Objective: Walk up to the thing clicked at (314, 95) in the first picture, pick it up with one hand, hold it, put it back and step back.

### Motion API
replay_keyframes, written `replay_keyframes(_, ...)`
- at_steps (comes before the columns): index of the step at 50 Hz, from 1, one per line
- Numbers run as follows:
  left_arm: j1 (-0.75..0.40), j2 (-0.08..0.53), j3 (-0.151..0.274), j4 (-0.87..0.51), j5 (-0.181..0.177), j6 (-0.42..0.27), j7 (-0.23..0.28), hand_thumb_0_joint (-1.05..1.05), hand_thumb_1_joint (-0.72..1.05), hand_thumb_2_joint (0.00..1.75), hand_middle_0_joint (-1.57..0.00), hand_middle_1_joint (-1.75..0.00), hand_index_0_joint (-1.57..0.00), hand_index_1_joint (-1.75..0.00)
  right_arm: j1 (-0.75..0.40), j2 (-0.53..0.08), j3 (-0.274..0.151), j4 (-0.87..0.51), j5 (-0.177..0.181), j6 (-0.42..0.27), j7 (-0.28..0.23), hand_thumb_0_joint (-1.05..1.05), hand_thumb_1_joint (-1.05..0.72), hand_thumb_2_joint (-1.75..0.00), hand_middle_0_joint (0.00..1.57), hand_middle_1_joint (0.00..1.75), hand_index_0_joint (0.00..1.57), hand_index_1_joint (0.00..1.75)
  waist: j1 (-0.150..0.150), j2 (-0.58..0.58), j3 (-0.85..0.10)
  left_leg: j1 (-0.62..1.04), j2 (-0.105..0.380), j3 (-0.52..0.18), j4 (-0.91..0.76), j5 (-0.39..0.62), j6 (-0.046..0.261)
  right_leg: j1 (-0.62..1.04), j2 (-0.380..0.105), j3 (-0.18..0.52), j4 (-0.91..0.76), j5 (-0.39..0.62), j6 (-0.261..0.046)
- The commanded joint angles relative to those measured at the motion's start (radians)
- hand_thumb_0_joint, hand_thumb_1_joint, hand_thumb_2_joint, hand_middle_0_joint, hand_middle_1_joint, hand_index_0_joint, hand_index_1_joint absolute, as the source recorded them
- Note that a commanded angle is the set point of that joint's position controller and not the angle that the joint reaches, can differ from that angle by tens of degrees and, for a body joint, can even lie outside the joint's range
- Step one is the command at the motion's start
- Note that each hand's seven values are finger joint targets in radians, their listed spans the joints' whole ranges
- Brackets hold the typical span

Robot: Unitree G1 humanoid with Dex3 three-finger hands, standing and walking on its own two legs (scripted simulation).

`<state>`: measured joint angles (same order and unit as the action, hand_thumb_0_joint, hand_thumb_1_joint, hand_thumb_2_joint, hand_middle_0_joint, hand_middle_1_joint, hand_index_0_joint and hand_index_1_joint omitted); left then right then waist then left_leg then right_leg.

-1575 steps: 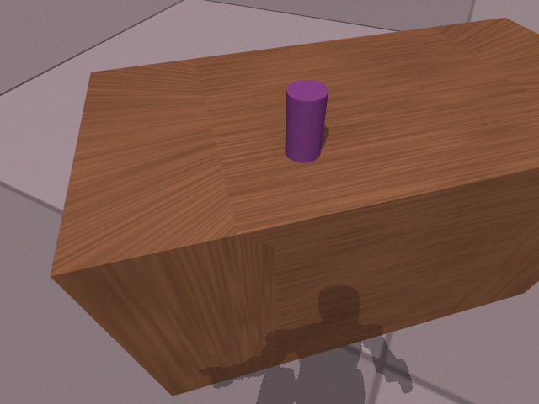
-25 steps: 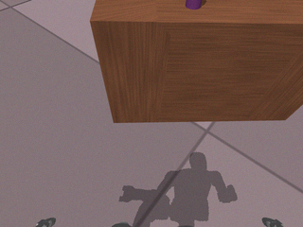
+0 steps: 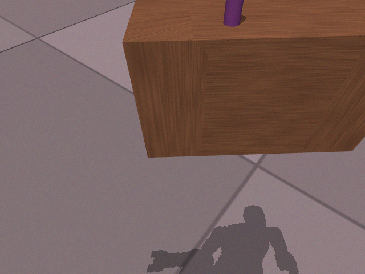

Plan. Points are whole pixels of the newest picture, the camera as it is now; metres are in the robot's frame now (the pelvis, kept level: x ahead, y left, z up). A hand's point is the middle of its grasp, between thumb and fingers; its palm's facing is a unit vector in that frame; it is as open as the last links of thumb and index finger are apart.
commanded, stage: step back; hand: right
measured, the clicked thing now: (233, 6) +1.14 -0.18 +0.11
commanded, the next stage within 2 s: stand in 0.96 s
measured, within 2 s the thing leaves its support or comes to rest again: neither
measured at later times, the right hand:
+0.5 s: hand out of the picture +0.12 -0.25 -0.15, palm faces -0.07 +0.92 -0.37, open 7.4 cm
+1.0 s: hand (291, 271) +0.18 -0.23 -0.14, palm faces -0.06 +0.94 -0.33, open 7.4 cm
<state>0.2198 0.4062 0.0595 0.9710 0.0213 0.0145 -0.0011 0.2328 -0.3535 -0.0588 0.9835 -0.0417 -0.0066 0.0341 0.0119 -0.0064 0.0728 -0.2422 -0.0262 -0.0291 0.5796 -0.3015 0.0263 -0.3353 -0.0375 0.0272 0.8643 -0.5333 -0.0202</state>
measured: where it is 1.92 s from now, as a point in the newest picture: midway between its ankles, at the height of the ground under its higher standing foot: outside the picture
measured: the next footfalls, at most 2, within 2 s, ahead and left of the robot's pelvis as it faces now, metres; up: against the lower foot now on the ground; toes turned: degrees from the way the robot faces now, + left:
none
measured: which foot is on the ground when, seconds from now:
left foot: down 0.00-1.00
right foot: down 0.00-1.00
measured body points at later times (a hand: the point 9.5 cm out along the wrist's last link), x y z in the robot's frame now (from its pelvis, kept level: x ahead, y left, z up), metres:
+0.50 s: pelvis +0.05 +0.01 +0.00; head +0.07 +0.02 +0.45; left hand +0.14 +0.32 -0.13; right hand +0.12 -0.30 -0.12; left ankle +0.05 +0.13 -0.73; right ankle +0.05 -0.13 -0.73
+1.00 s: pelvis +0.05 +0.01 +0.01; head +0.07 +0.01 +0.46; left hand +0.14 +0.32 -0.11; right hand +0.19 -0.28 -0.11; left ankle +0.05 +0.13 -0.73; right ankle +0.05 -0.13 -0.73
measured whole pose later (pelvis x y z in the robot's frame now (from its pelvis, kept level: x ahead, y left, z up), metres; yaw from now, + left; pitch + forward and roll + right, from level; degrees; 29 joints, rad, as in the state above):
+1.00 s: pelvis +0.05 +0.01 +0.01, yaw +2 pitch -2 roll +0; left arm 0.06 0.36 0.02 1.09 0.01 0.00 0.00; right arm 0.03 -0.33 -0.02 1.10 -0.02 0.00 0.01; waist 0.02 0.00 0.06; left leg -0.15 0.00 -0.01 0.42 -0.24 0.00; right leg -0.13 -0.05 -0.04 0.41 -0.24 0.03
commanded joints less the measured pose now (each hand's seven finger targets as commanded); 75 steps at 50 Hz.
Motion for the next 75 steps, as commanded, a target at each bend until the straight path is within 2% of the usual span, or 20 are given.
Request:
replay_keyframes(1, -0.034, 0.189, 0.045, -0.080, -0.002, -0.054, -0.004, 0.00, 0.90, 0.90, -0.20, -0.30, -0.20, -0.30, -0.056, -0.274, -0.064, -0.082, 0.001, -0.036, -0.030, 0.00, -0.90, -0.90, 0.20, 0.30, 0.20, 0.30, 0.001, 0.138, 0.016, 0.010, 0.229, -0.289, -0.284, -0.154, 0.150, -0.118, -0.019, -0.010, -0.047, 0.060, -0.012)
replay_keyframes(3, -0.041, 0.171, 0.048, -0.069, -0.001, -0.052, -0.006, 0.00, 0.90, 0.90, -0.20, -0.30, -0.20, -0.30, -0.056, -0.281, -0.065, -0.076, 0.002, -0.033, -0.028, 0.00, -0.90, -0.90, 0.20, 0.30, 0.20, 0.30, -0.015, 0.174, 0.004, -0.036, 0.215, -0.270, -0.274, -0.085, 0.140, -0.016, 0.013, -0.052, -0.149, 0.099, 0.002)
replay_keyframes(6, 0.020, 0.148, 0.048, -0.025, 0.004, -0.063, 0.010, 0.00, 0.90, 0.90, -0.20, -0.30, -0.20, -0.30, -0.117, -0.224, -0.036, -0.096, 0.022, -0.012, -0.030, 0.00, -0.90, -0.90, 0.20, 0.30, 0.20, 0.30, 0.048, 0.133, -0.058, -0.131, 0.163, -0.151, -0.101, 0.037, 0.080, 0.233, 0.051, -0.082, -0.425, 0.275, -0.001)
replay_keyframes(7, 0.043, 0.174, 0.058, -0.012, 0.008, -0.067, 0.018, 0.00, 0.90, 0.90, -0.20, -0.30, -0.20, -0.30, -0.117, -0.176, -0.020, -0.099, 0.029, -0.009, -0.034, 0.00, -0.90, -0.90, 0.20, 0.30, 0.20, 0.30, 0.067, 0.069, -0.083, -0.184, 0.124, -0.118, -0.010, 0.047, 0.043, 0.323, 0.016, -0.015, -0.463, 0.318, -0.006)
replay_keyframes(8, 0.057, 0.234, 0.072, -0.012, 0.024, -0.073, 0.025, 0.00, 0.90, 0.90, -0.20, -0.30, -0.20, -0.30, -0.097, -0.123, -0.003, -0.112, 0.039, -0.010, -0.039, 0.00, -0.90, -0.90, 0.20, 0.30, 0.20, 0.30, 0.067, -0.110, -0.085, -0.284, 0.012, -0.091, 0.164, -0.038, -0.002, 0.350, -0.148, 0.254, -0.560, 0.256, -0.041)
replay_keyframes(9, -0.013, 0.288, 0.078, -0.039, 0.024, -0.072, 0.026, 0.00, 0.90, 0.90, -0.20, -0.30, -0.20, -0.30, -0.080, -0.130, -0.004, -0.100, 0.031, -0.003, -0.049, 0.00, -0.90, -0.90, 0.20, 0.30, 0.20, 0.30, 0.050, -0.137, -0.066, -0.288, -0.020, -0.081, 0.237, -0.257, -0.016, 0.230, -0.312, 0.431, -0.645, 0.045, -0.128)
replay_keyframes(10, -0.114, 0.304, 0.076, -0.069, 0.023, -0.069, 0.019, 0.00, 0.90, 0.90, -0.20, -0.30, -0.20, -0.30, -0.037, -0.206, -0.028, -0.063, 0.024, 0.003, -0.053, 0.00, -0.90, -0.90, 0.20, 0.30, 0.20, 0.30, 0.019, -0.104, -0.017, -0.176, 0.039, -0.076, 0.309, -0.281, -0.024, 0.041, -0.376, 0.470, -0.654, -0.116, -0.203)
replay_keyframes(11, -0.158, 0.274, 0.071, -0.079, 0.022, -0.066, 0.014, 0.00, 0.90, 0.90, -0.20, -0.30, -0.20, -0.30, 0.000, -0.229, -0.038, -0.040, 0.023, 0.000, -0.051, 0.00, -0.90, -0.90, 0.20, 0.30, 0.20, 0.30, -0.008, -0.091, 0.019, -0.142, 0.058, -0.070, 0.305, -0.264, -0.025, -0.010, -0.345, 0.421, -0.641, -0.119, -0.208)
replay_keyframes(13, -0.147, 0.220, 0.058, -0.077, 0.016, -0.072, 0.014, 0.00, 0.90, 0.90, -0.20, -0.30, -0.20, -0.30, -0.004, -0.208, -0.026, -0.019, 0.026, -0.005, -0.043, 0.00, -0.90, -0.90, 0.20, 0.30, 0.20, 0.30, 0.004, -0.092, 0.006, -0.167, 0.045, -0.091, 0.240, -0.201, -0.013, 0.081, -0.247, 0.265, -0.584, 0.099, -0.151)
replay_keyframes(16, -0.153, 0.233, 0.054, -0.060, 0.015, -0.070, 0.010, 0.00, 0.90, 0.90, -0.20, -0.30, -0.20, -0.30, 0.001, -0.191, -0.021, -0.007, 0.022, -0.016, -0.040, 0.00, -0.90, -0.90, 0.20, 0.30, 0.20, 0.30, 0.005, -0.150, -0.037, -0.085, 0.053, -0.013, 0.109, -0.138, -0.026, 0.085, -0.222, 0.168, -0.512, 0.309, -0.136)
replay_keyframes(19, -0.182, 0.194, 0.037, -0.061, -0.004, -0.054, 0.007, 0.00, 0.90, 0.90, -0.20, -0.30, -0.20, -0.30, 0.034, -0.181, -0.027, 0.026, 0.011, -0.030, -0.049, 0.00, -0.90, -0.90, 0.20, 0.30, 0.20, 0.30, -0.034, -0.114, -0.081, 0.053, 0.028, 0.025, -0.159, 0.121, -0.027, 0.100, -0.155, 0.050, -0.359, 0.525, -0.077)
replay_keyframes(21, -0.163, 0.141, 0.020, -0.068, -0.019, -0.048, 0.008, 0.00, 0.90, 0.90, -0.20, -0.30, -0.20, -0.30, -0.002, -0.235, -0.039, 0.019, 0.001, -0.039, -0.058, 0.00, -0.90, -0.90, 0.20, 0.30, 0.20, 0.30, -0.006, 0.039, -0.122, 0.100, 0.182, -0.166, -0.198, 0.363, 0.022, 0.070, -0.064, -0.025, -0.240, 0.480, -0.013)
replay_keyframes(22, -0.150, 0.136, 0.016, -0.050, -0.029, -0.041, 0.008, 0.00, 0.90, 0.90, -0.20, -0.30, -0.20, -0.30, -0.091, -0.270, -0.035, -0.002, 0.008, -0.041, -0.056, 0.00, -0.90, -0.90, 0.20, 0.30, 0.20, 0.30, 0.025, 0.085, -0.112, 0.036, 0.250, -0.256, -0.204, 0.301, 0.089, 0.077, -0.003, -0.046, -0.264, 0.273, 0.010)
replay_keyframes(23, -0.154, 0.154, 0.021, -0.024, -0.025, -0.038, 0.012, 0.00, 0.90, 0.90, -0.20, -0.30, -0.20, -0.30, -0.128, -0.286, -0.035, -0.003, 0.015, -0.037, -0.051, 0.00, -0.90, -0.90, 0.20, 0.30, 0.20, 0.30, 0.023, 0.099, -0.093, -0.038, 0.267, -0.252, -0.187, 0.280, 0.122, 0.155, -0.002, -0.036, -0.305, 0.191, 0.006)
replay_keyframes(26, -0.159, 0.172, 0.023, -0.006, -0.015, -0.054, 0.013, 0.00, 0.90, 0.90, -0.20, -0.30, -0.20, -0.30, -0.143, -0.219, -0.014, 0.008, 0.023, -0.035, -0.052, 0.00, -0.90, -0.90, 0.20, 0.30, 0.20, 0.30, 0.021, 0.083, -0.142, 0.012, 0.160, -0.099, -0.125, 0.464, 0.025, 0.251, -0.068, -0.002, -0.377, 0.493, -0.014)
replay_keyframes(30, -0.175, 0.169, 0.014, 0.005, -0.022, -0.048, 0.018, 0.00, 0.90, 0.90, -0.20, -0.30, -0.20, -0.30, -0.132, -0.215, -0.018, 0.036, 0.029, -0.031, -0.058, 0.00, -0.90, -0.90, 0.20, 0.30, 0.20, 0.30, 0.001, 0.086, -0.188, 0.094, 0.143, -0.065, -0.109, 0.583, 0.008, 0.246, -0.079, -0.020, -0.358, 0.594, -0.014)
replay_keyframes(47, -0.222, 0.169, 0.008, 0.055, -0.004, -0.044, 0.012, 0.00, 0.90, 0.90, -0.20, -0.30, -0.20, -0.30, -0.246, -0.184, -0.009, 0.063, 0.022, -0.018, -0.045, 0.00, -0.90, -0.90, 0.20, 0.30, 0.20, 0.30, 0.002, -0.010, -0.118, 0.086, 0.128, -0.051, -0.210, 0.300, -0.005, 0.257, -0.098, -0.004, -0.510, 0.488, -0.001)
replay_keyframes(53, -0.192, 0.153, -0.011, 0.083, -0.014, -0.056, 0.013, 0.00, 0.90, 0.90, -0.20, -0.30, -0.20, -0.30, -0.237, -0.195, -0.003, 0.062, 0.035, -0.028, -0.035, 0.00, -0.90, -0.90, 0.20, 0.30, 0.20, 0.30, -0.008, 0.006, -0.149, 0.168, 0.159, -0.069, -0.254, 0.420, -0.006, 0.287, -0.108, 0.006, -0.540, 0.576, 0.010)
replay_keyframes(62, -0.171, 0.151, -0.016, 0.101, -0.010, -0.050, 0.006, 0.00, 0.90, 0.90, -0.20, -0.30, -0.20, -0.30, -0.223, -0.200, 0.006, 0.077, 0.033, -0.025, -0.034, 0.00, -0.90, -0.90, 0.20, 0.30, 0.20, 0.30, -0.006, 0.023, -0.077, 0.114, 0.147, -0.068, -0.324, 0.210, -0.019, 0.253, -0.097, 0.017, -0.595, 0.399, 0.011)
replay_keyframes(75, -0.150, 0.158, -0.020, 0.102, -0.009, -0.054, 0.003, 0.00, 0.90, 0.90, -0.20, -0.30, -0.20, -0.30, -0.180, -0.205, 0.011, 0.092, 0.029, -0.025, -0.031, 0.00, -0.90, -0.90, 0.20, 0.30, 0.20, 0.30, -0.009, -0.021, -0.081, 0.135, 0.152, -0.067, -0.312, 0.189, -0.017, 0.212, -0.100, 0.040, -0.612, 0.378, 0.009)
